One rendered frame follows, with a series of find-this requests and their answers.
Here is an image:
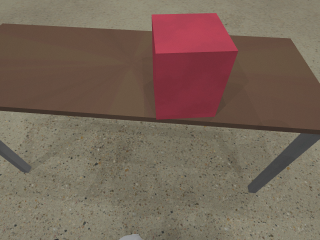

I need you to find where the table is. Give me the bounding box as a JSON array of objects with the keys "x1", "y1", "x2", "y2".
[{"x1": 0, "y1": 23, "x2": 320, "y2": 193}]

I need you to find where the carton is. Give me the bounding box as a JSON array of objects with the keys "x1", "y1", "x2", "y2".
[{"x1": 151, "y1": 13, "x2": 238, "y2": 120}]

